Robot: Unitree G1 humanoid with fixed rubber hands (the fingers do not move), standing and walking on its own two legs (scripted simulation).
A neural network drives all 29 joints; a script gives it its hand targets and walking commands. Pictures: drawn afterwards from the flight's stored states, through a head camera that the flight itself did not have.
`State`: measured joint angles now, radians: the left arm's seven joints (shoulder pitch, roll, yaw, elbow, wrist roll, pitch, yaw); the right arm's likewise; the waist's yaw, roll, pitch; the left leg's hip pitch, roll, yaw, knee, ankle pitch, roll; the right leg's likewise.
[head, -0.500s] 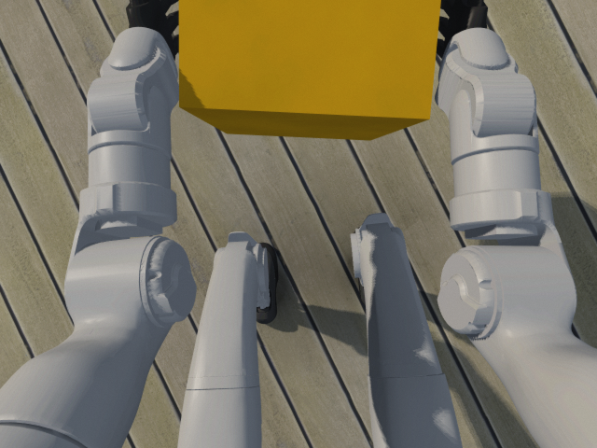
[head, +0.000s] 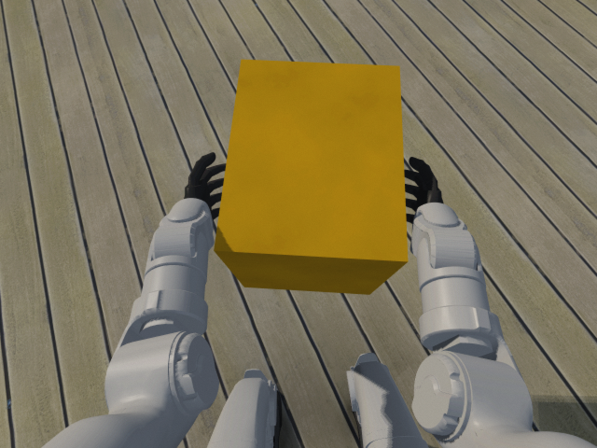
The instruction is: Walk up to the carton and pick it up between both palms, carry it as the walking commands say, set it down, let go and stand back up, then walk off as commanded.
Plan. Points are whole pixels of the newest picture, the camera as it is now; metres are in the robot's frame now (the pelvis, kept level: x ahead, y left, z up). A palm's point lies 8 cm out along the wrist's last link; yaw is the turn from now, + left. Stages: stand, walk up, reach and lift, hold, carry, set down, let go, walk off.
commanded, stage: reach and lift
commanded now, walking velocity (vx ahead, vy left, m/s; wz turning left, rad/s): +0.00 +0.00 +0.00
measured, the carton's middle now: (312, 190) +0.48 -0.03 -0.06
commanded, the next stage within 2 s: none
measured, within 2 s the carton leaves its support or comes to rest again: neither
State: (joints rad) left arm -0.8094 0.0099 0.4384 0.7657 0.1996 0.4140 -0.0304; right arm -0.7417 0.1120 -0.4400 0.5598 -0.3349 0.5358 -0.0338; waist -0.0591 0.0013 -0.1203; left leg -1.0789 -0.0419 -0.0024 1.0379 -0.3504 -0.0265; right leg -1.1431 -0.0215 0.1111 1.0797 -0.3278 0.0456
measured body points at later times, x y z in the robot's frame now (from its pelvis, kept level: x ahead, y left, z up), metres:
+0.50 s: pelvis +0.06 +0.00 +0.07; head +0.12 -0.01 +0.51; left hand +0.43 +0.14 +0.05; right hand +0.39 -0.17 +0.05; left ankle +0.08 +0.14 -0.65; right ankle +0.09 -0.14 -0.65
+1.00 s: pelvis +0.05 +0.00 +0.08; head +0.03 +0.00 +0.53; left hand +0.40 +0.14 +0.12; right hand +0.36 -0.18 +0.11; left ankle +0.08 +0.14 -0.65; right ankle +0.09 -0.14 -0.65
